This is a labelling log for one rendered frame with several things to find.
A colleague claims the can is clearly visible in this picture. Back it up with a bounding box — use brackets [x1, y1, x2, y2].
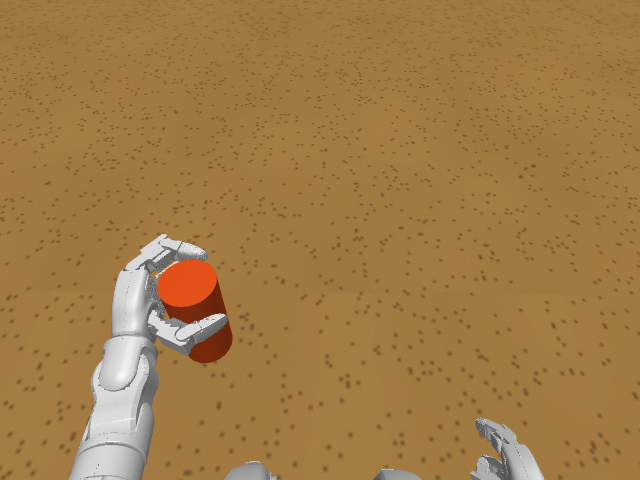
[157, 260, 233, 363]

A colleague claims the right robot hand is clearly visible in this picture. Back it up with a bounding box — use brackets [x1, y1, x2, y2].
[470, 418, 545, 480]

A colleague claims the left robot hand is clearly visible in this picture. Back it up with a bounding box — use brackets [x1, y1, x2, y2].
[111, 234, 228, 356]

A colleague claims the left robot arm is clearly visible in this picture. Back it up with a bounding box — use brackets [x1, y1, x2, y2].
[68, 335, 159, 480]

